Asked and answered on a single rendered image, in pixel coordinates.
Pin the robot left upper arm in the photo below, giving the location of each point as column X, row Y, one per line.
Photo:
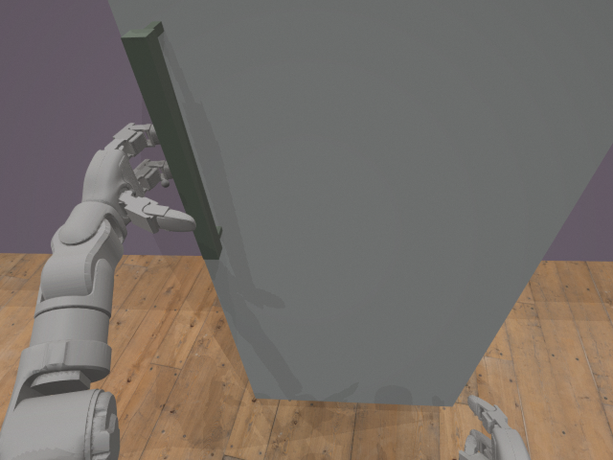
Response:
column 80, row 425

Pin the fridge door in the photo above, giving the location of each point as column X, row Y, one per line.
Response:
column 388, row 174

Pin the robot left hand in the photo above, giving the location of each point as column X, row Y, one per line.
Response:
column 109, row 178

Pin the robot right hand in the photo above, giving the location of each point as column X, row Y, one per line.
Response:
column 505, row 444

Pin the robot left forearm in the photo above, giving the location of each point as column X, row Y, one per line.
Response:
column 68, row 348

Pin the handle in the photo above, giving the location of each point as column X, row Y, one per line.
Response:
column 150, row 70

